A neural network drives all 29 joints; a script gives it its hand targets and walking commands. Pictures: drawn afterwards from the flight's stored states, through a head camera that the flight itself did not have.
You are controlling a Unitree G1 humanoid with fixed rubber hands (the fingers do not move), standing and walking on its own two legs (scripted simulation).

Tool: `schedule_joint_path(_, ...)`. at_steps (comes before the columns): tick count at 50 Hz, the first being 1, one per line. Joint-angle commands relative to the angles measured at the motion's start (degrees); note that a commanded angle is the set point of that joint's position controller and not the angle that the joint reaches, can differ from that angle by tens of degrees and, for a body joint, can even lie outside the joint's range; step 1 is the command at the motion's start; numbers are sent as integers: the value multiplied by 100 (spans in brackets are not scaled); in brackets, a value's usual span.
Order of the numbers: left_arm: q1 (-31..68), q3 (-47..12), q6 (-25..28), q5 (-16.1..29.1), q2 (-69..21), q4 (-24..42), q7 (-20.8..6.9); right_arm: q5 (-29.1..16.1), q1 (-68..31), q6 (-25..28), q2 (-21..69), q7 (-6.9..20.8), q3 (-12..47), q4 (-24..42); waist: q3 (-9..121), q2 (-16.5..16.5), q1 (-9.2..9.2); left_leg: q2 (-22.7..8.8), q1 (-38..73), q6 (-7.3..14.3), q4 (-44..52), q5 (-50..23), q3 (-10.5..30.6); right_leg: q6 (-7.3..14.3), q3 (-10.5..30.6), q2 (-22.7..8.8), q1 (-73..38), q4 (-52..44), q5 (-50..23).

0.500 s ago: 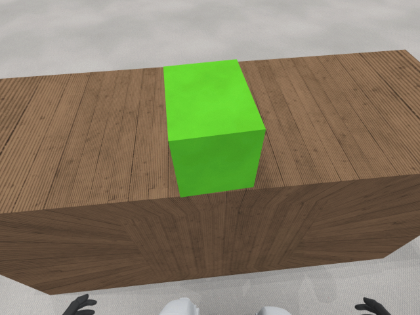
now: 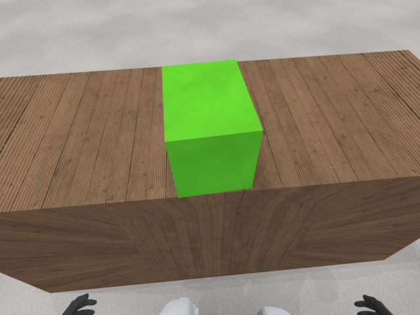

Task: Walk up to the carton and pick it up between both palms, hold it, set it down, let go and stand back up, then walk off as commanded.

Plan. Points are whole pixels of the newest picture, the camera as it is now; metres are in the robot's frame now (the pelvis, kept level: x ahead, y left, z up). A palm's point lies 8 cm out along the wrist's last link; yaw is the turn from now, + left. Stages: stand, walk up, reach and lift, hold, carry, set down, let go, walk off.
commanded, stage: walk up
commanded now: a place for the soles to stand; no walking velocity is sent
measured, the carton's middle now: (207, 127) +0.48 +0.02 +0.07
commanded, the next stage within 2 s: reach and lift in 0.10 s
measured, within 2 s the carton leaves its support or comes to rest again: neither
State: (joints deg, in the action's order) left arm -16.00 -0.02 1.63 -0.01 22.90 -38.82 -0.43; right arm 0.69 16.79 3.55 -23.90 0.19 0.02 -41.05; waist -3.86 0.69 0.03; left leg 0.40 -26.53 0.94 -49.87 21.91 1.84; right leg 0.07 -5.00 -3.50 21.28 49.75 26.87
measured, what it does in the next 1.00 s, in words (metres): stands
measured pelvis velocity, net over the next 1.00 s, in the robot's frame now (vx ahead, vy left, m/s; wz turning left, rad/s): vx -0.03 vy -0.03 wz -0.04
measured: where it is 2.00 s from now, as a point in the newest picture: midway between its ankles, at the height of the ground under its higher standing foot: outside the picture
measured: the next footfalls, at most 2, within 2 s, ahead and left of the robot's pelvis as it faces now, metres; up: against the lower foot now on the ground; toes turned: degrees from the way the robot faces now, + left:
none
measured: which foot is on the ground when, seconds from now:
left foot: down 0.00-1.00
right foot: down 0.00-1.00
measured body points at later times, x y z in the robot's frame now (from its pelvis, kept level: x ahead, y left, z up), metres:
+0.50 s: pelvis -0.01 -0.01 +0.01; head -0.01 -0.01 +0.46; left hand +0.17 +0.25 -0.07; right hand +0.15 -0.29 -0.08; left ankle +0.05 +0.12 -0.70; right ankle +0.00 -0.12 -0.70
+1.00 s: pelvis -0.03 -0.03 +0.03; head -0.07 -0.03 +0.47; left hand +0.18 +0.20 -0.01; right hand +0.13 -0.29 +0.00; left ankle +0.05 +0.12 -0.70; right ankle +0.00 -0.12 -0.70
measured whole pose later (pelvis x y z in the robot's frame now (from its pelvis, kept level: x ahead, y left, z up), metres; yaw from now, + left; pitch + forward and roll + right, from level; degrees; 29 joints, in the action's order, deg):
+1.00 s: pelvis -0.03 -0.03 +0.03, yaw -2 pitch -10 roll +3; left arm -9.5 0.0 -11.9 1.1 15.3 -21.8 3.6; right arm -5.8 15.7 2.5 -13.5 2.4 -2.9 -23.2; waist -4.1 -4.0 0.0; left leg 0.1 -10.3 -1.0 -30.4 11.0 0.1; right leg 2.5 -3.4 -2.9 10.4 39.2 19.6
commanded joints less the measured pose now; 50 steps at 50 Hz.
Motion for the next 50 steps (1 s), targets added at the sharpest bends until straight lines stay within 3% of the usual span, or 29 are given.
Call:
schedule_joint_path(1, 593, 598, 203, -113, 1562, 33, 93, 17, -36, 148, -1193, -99, -431, -61, 592, -739, -18, -127, 112, 252, 595, -838, 112, 1102, 1509, -1195, -401, -1620, -962)
schedule_joint_path(3, 730, 531, 156, -50, 1361, 153, 97, 21, 212, 221, -1299, -113, -465, -103, 860, -421, 97, -368, 829, 464, 1077, -1526, 819, 670, 833, -670, 11, -895, -1190)
schedule_joint_path(5, 684, 503, 96, 19, 1161, 180, 94, 73, 172, 249, -1516, -143, -505, -68, 796, 66, 0, -1015, 728, 925, 1729, -1275, 2336, 332, 494, -46, 282, -127, -400)
schedule_joint_path(6, 2373, 708, -1245, -406, 671, 601, 215, 908, -2423, 1211, -267, 163, -1268, -1308, 162, 117, 131, -438, -762, -297, 1397, 106, -25, 486, -113, 524, 42, -675, -266)
schedule_joint_path(7, 1887, 648, -1633, -488, 578, 680, 302, 954, -1992, 1347, -607, 319, -1396, -1669, -78, 276, 297, -615, -906, -110, 1489, 820, -36, 389, -205, 582, -79, -185, -334)
schedule_joint_path(8, 1982, 609, -1813, -549, 483, 819, 274, 995, -1898, 1341, -794, 388, -1494, -1754, 97, 79, 326, -568, -982, -26, 1428, 1054, -80, 401, -182, 539, -188, -52, -373)
schedule_joint_path(10, 2033, 689, -1944, -497, 621, 1531, 253, 846, -1819, 1491, -749, 347, -1648, -1348, 627, -101, 347, -455, -193, -126, 1221, 426, -162, 453, 2, 351, 39, -383, -707)
schedule_joint_path(13, 1990, 792, -1891, -261, 663, 2340, 325, 608, -1897, 1593, -782, 296, -1599, -962, 950, -249, 256, -412, 1232, -258, 1328, -665, -96, 380, 122, 322, 250, -1049, -1288)
schedule_joint_path(16, 1563, 938, -1745, -319, 619, 2492, 399, 474, -1576, 1597, -833, 303, -1407, -830, 1272, -289, 185, -309, 1533, -277, 1515, -1373, -89, 314, 116, 420, -155, -1391, -1803)
schedule_joint_path(19, 1141, 916, -1624, -279, 506, 2553, 429, 402, -1418, 1580, -719, 325, -1318, -630, 1306, -409, 89, -264, 1821, -232, 1757, -1853, -118, 283, 111, 482, -463, -1688, -2135)
schedule_joint_path(21, 915, 977, -1510, -264, 501, 2610, 450, 302, -1306, 1612, -593, 336, -1164, -383, 1288, -586, -99, -175, 1919, -189, 1864, -2176, -198, 234, 153, 543, -638, -1843, -2291)
schedule_joint_path(24, 732, 1045, -1430, -302, 367, 2667, 452, 119, -1281, 1511, -503, 356, -1005, -30, 948, -597, -291, -72, 1943, -156, 2227, -2126, -301, 187, 264, 500, -953, -2174, -2221)
schedule_joint_path(30, 640, 1077, -1189, -204, 205, 2476, 484, -98, -1169, 1298, -66, 356, -674, 660, 456, -744, -537, 64, 1827, -14, 2701, -1689, -484, 95, 524, 381, -1263, -2759, -1721)
schedule_joint_path(35, 846, 1084, -1033, -23, 232, 2492, 460, -179, -971, 1042, 272, 280, -488, 1472, 268, -894, -613, 195, 1838, 88, 2856, -1226, -679, 103, 742, 168, -1018, -3159, -823)
schedule_joint_path(39, 1099, 1090, -979, 167, 287, 2937, 433, -320, -795, 859, 461, 147, -335, 2311, 245, -1118, -524, 393, 2920, 88, 2385, -1198, -614, 338, 1155, -353, 376, -3698, 617)
schedule_joint_path(40, 1358, 1041, -968, 288, 336, 3148, 438, -359, -827, 791, 448, 125, -310, 2587, 331, -1153, -387, 451, 3256, 58, 2240, -1062, -599, 392, 1284, -497, 751, -3869, 1092)
schedule_joint_path(43, 1591, 942, -1018, 562, 331, 3416, 496, -499, -866, 550, 506, 120, -207, 3231, 237, -1239, -307, 484, 3891, 9, 1999, -855, -456, 521, 1406, -721, 1705, -4131, 1660)
schedule_joint_path(44, 1648, 923, -1025, 521, 252, 3496, 528, -569, -808, 460, 570, 109, -96, 3353, 281, -1124, -386, 490, 4064, 1, 1968, -818, -450, 562, 1442, -789, 1846, -4157, 1750)
schedule_joint_path(45, 1726, 854, -1082, 596, 175, 3552, 544, -604, -842, 367, 542, 130, -117, 3548, 250, -1162, -289, 489, 4110, -31, 1971, -712, -398, 574, 1381, -752, 2000, -4165, 1762)
schedule_joint_path(50, 1628, 662, -1147, 679, -206, 3928, 730, -786, -910, -7, 441, 228, -147, 4219, 218, -865, -364, 299, 3597, -96, 2399, -296, -379, 543, 1052, -424, 1557, -3972, 1371)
